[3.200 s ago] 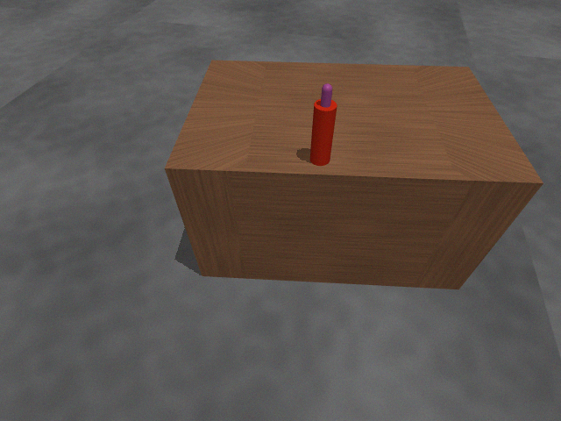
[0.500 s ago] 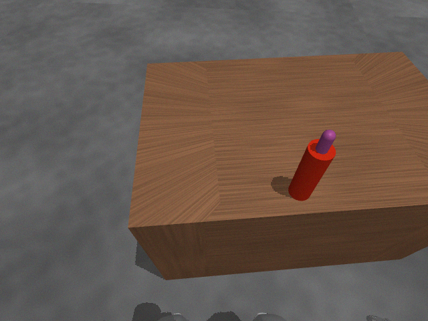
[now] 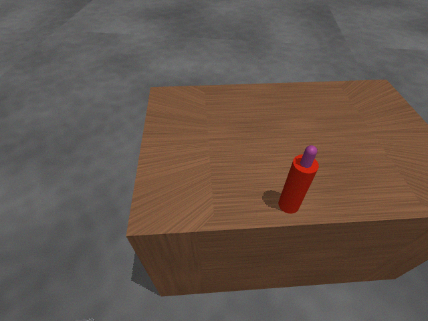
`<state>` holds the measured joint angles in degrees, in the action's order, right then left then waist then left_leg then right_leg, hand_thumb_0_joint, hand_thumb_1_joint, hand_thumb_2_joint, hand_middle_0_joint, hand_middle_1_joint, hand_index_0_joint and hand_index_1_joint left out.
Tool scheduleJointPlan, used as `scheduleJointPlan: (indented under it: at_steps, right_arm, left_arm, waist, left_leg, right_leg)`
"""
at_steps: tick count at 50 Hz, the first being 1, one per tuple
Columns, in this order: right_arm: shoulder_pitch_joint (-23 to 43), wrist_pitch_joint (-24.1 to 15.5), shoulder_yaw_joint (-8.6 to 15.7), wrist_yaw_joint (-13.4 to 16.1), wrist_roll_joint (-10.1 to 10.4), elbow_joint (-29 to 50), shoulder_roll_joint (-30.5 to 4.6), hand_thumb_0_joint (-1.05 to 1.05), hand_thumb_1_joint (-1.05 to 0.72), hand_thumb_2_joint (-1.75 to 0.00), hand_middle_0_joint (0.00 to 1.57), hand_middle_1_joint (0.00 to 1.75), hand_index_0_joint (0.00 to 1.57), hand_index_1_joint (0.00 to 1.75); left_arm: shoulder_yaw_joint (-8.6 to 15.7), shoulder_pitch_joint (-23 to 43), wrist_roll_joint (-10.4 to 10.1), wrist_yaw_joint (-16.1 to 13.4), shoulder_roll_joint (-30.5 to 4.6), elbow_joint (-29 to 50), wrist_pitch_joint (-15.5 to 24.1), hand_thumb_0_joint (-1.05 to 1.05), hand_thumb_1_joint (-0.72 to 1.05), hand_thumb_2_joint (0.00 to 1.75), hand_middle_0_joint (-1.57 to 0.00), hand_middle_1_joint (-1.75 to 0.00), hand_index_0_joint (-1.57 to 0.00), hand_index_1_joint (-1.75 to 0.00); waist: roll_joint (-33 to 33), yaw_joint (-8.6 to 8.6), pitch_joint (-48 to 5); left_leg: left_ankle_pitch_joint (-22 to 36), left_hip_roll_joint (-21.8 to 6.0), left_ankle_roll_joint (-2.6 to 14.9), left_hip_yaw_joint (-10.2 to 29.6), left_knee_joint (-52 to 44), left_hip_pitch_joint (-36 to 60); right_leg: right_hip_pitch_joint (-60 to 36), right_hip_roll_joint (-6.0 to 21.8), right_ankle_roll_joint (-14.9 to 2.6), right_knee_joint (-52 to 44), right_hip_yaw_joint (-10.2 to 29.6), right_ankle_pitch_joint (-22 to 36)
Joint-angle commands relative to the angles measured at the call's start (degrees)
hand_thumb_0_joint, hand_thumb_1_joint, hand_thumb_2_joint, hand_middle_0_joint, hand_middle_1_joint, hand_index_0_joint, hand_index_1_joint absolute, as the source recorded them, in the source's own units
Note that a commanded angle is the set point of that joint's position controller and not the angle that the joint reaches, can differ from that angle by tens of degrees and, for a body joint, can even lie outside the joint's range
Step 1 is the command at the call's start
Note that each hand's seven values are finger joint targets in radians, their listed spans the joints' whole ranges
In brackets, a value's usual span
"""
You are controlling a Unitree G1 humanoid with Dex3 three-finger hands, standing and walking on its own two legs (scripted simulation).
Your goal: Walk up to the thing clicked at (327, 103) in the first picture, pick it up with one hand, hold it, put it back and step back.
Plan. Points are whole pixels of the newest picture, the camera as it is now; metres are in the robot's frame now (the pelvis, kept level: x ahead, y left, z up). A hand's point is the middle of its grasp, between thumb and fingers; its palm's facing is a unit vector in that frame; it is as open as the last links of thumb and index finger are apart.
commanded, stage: walk up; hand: right
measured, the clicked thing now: (299, 179) +0.46 -0.20 -0.05
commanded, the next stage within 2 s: stand in 0.86 s
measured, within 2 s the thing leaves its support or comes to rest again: neither
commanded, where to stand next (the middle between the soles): +0.08 +0.00 m, yaw +2 degrees
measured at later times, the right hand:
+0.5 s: hand out of the picture +0.10 -0.25 -0.14, palm faces -0.07 +0.92 -0.38, open 7.4 cm
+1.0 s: hand out of the picture +0.11 -0.24 -0.14, palm faces -0.08 +0.93 -0.35, open 7.4 cm
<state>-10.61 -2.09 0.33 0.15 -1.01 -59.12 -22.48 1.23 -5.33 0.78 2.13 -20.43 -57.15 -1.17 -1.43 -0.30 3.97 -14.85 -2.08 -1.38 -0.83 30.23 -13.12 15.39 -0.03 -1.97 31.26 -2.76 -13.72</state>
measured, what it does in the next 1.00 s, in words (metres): stands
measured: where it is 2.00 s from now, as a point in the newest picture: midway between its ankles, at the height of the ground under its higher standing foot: outside the picture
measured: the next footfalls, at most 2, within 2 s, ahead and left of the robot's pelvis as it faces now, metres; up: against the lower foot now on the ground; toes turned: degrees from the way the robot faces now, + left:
none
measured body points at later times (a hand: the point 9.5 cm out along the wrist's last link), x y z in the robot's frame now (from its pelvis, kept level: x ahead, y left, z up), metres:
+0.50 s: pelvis +0.01 +0.01 +0.01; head +0.03 +0.02 +0.46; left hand +0.10 +0.32 -0.12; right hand +0.10 -0.29 -0.11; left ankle +0.02 +0.14 -0.73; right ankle +0.04 -0.10 -0.73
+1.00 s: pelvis +0.02 +0.01 +0.01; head +0.03 +0.01 +0.46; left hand +0.08 +0.31 -0.12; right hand +0.12 -0.29 -0.12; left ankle +0.02 +0.14 -0.73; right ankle +0.04 -0.10 -0.73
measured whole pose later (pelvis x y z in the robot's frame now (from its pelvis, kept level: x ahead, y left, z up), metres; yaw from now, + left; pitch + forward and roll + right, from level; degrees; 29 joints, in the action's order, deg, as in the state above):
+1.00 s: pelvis +0.02 +0.01 +0.01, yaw +2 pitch -2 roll +0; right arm -5.6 -0.9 -0.4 0.0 -0.9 -64.0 -20.2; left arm 0.9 -5.5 0.1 1.1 -19.5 -65.1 0.0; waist 0.3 0.6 3.1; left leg -10.8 -1.3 -1.3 0.8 20.3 -7.4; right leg 8.2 0.5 -1.0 20.0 -4.5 -9.6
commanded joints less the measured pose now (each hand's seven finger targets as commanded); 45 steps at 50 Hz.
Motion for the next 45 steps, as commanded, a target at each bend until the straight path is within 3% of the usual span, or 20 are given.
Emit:
scheduleJointPlan:
  at_steps: [1, 5, 10, 14, 18, 27, 32, 41, 45]
  right_arm:
    - [1.8, -1.5, 2.3, 0.7, 0.4, 2.5, -11.5, 0.0, -0.9, -0.9, 0.2, 0.3, 0.2, 0.3]
    - [1.8, -1.5, 2.1, 0.9, 0.3, 1.4, -11.6, 0.0, -0.9, -0.9, 0.2, 0.3, 0.2, 0.3]
    - [2.2, -1.4, 2.0, 1.2, 0.3, 0.6, -11.9, 0.0, -0.9, -0.9, 0.2, 0.3, 0.2, 0.3]
    - [2.4, -1.6, 2.0, 1.4, 0.4, 0.4, -12.0, 0.0, -0.9, -0.9, 0.2, 0.3, 0.2, 0.3]
    - [3.0, -1.4, 2.1, 1.5, 0.4, 0.1, -11.8, 0.0, -0.9, -0.9, 0.2, 0.3, 0.2, 0.3]
    - [5.0, -1.3, 2.2, 1.6, 0.2, -0.3, -11.6, 0.0, -0.9, -0.9, 0.2, 0.3, 0.2, 0.3]
    - [5.8, -1.2, 2.1, 1.5, 0.4, 0.0, -11.0, 0.0, -0.9, -0.9, 0.2, 0.3, 0.2, 0.3]
    - [6.1, -0.9, 2.2, 1.4, 0.2, -0.1, -11.1, 0.0, -0.9, -0.9, 0.2, 0.3, 0.2, 0.3]
    - [8.4, -0.3, 1.4, 0.6, 0.4, -0.5, -9.5, 0.0, -0.9, -0.9, 0.2, 0.3, 0.2, 0.3]
  left_arm:
    - [3.6, 5.0, 0.3, -0.6, -13.1, 3.0, 1.7, 0.0, 0.9, 0.9, -0.2, -0.3, -0.2, -0.3]
    - [3.6, 5.1, 0.1, -0.6, -12.8, 2.0, 1.7, 0.0, 0.9, 0.9, -0.2, -0.3, -0.2, -0.3]
    - [3.7, 4.8, -0.1, -0.6, -12.2, 0.7, 1.4, 0.0, 0.9, 0.9, -0.2, -0.3, -0.2, -0.3]
    - [3.8, 4.1, -0.2, -0.7, -12.0, -0.2, 1.3, 0.0, 0.9, 0.9, -0.2, -0.3, -0.2, -0.3]
    - [3.6, 4.3, -0.3, -0.8, -11.8, -0.5, 1.2, 0.0, 0.9, 0.9, -0.2, -0.3, -0.2, -0.3]
    - [3.4, 4.1, -0.2, -0.8, -11.5, -1.5, 1.0, 0.0, 0.9, 0.9, -0.2, -0.3, -0.2, -0.3]
    - [3.4, 3.8, -0.1, -0.9, -11.6, -1.9, 1.2, 0.0, 0.9, 0.9, -0.2, -0.3, -0.2, -0.3]
    - [3.7, 3.7, 0.1, -1.0, -11.6, -1.7, 1.2, 0.0, 0.9, 0.9, -0.2, -0.3, -0.2, -0.3]
    - [2.3, 3.5, -0.6, -1.5, -11.0, -3.6, 2.7, 0.0, 0.9, 0.9, -0.2, -0.3, -0.2, -0.3]
  waist:
    - [-0.8, 0.19, -4.6]
    - [-0.6, 0.29, -5.9]
    - [0.2, 0.54, -4.9]
    - [0.9, 0.74, -6.5]
    - [1.0, 0.56, -7.0]
    - [2.6, 0.7, -5.8]
    - [1.5, 0.83, -6.9]
    - [1.9, 0.71, -6.0]
    - [4.1, 0.69, -7.8]
  left_leg:
    - [-0.7, -3.2, 3.5, 4.7, -7.4, -0.9]
    - [3.2, -3.3, 3.23, 4.2, -7.6, 0.8]
    - [4.3, -3.9, 3.53, 5.3, -9.0, 0.3]
    - [10.2, -4.8, 3.64, 5.9, -9.3, 1.3]
    - [11.3, -5.1, 3.72, 6.1, -9.5, 1.4]
    - [9.7, -5.4, 3.53, 7.0, -12.0, 0.4]
    - [12.6, -5.1, 3.52, 6.3, -10.8, 2.2]
    - [9.2, -4.5, 3.39, 6.5, -11.5, 1.8]
    - [11.9, -5.5, 2.43, 7.0, -12.9, 4.8]
  right_leg:
    - [-3.8, 8.1, -2.2, -13.3, 11.3, -8.3]
    - [-5.1, 8.2, -1.77, -13.3, 10.1, -3.3]
    - [-5.7, 7.6, -1.18, -13.5, 8.8, -2.3]
    - [-8.1, 7.0, -0.97, -11.6, 7.1, 4.3]
    - [-9.3, 7.4, -0.87, -11.3, 6.7, 7.3]
    - [-10.2, 7.3, -0.36, -11.4, 5.8, 7.0]
    - [-10.5, 7.8, -0.02, -12.4, 5.9, 8.9]
    - [-9.7, 7.7, -0.2, -13.3, 5.7, 4.9]
    - [-10.7, 8.6, 0.07, -15.0, 6.5, 9.2]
